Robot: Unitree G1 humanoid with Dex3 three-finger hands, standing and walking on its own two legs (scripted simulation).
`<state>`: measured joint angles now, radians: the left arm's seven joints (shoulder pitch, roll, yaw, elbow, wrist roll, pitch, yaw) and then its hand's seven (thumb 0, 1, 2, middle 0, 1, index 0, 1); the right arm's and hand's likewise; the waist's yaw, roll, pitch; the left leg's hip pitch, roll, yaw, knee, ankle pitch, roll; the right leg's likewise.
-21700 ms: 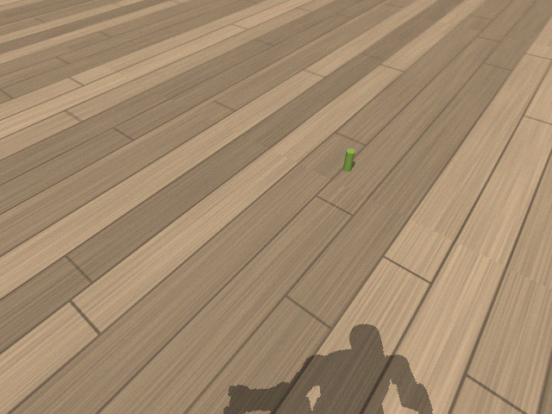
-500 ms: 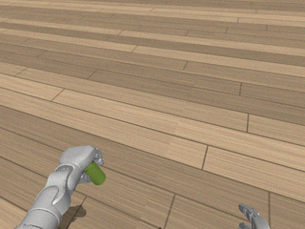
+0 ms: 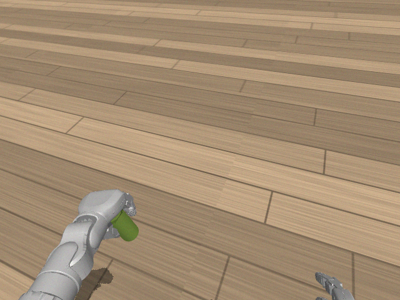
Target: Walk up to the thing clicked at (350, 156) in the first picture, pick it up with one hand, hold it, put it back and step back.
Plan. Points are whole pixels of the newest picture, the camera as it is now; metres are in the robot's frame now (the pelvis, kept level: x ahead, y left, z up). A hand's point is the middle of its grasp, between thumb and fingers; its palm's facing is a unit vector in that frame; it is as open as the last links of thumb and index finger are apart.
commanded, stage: crouch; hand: left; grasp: from above
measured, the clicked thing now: (121, 223) +0.33 +0.22 -0.06
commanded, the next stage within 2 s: lower in 1.90 s
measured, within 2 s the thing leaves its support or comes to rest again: neither
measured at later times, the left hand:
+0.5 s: hand (122, 246) +0.31 +0.24 -0.16, palm faces -0.41 +0.03 -0.91, open 7.0 cm
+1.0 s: hand (141, 259) +0.36 +0.25 -0.40, palm faces -0.44 +0.00 -0.90, open 7.0 cm
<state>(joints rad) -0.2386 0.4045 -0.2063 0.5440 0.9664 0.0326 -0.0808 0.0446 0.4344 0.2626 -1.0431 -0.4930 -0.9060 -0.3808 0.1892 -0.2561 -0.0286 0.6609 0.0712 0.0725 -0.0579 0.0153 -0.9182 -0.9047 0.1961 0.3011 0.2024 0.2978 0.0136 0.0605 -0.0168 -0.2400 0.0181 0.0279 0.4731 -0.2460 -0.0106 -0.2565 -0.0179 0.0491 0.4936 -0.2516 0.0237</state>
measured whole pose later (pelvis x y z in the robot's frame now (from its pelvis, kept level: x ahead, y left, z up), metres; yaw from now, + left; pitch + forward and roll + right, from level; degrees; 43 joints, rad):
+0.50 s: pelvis -0.03 +0.00 -0.07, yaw +2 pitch +16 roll -1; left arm -0.49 0.40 -0.17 1.01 1.15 -0.08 0.26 0.02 0.46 0.23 -1.05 -0.47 -0.89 -0.39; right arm 0.19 -0.28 -0.07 0.68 0.01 0.07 -0.01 0.01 -0.91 -0.90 0.20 0.30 0.20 0.30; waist -0.05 0.00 -0.11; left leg -0.89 0.02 -0.02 1.05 -0.44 -0.02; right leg -0.87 -0.01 0.01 1.02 -0.44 0.03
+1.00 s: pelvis -0.08 +0.01 -0.27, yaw +0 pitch +35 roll -4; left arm -0.79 0.53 0.00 1.25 1.18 -0.10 0.33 0.00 0.47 0.23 -1.05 -0.46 -0.87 -0.39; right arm 0.24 -0.23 -0.03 0.74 -0.06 -0.03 0.02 0.01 -0.90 -0.90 0.20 0.30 0.21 0.30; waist -0.18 0.06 -0.19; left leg -1.83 0.01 -0.05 1.83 -0.62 0.01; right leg -1.78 0.00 0.01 1.78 -0.62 0.05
